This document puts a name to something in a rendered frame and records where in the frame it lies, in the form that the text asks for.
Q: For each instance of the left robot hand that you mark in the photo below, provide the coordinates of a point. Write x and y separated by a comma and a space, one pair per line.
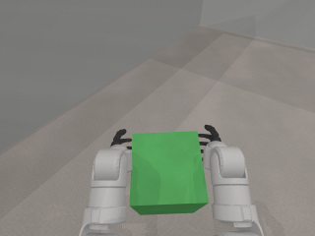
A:
118, 141

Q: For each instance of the right robot hand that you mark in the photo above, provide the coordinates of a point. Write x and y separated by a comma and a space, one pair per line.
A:
214, 137

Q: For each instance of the left robot forearm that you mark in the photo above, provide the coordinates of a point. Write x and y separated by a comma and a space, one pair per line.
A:
106, 207

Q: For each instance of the right robot forearm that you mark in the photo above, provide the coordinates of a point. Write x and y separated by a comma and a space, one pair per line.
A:
232, 200

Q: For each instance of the carton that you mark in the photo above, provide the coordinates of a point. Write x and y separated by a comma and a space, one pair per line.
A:
167, 175

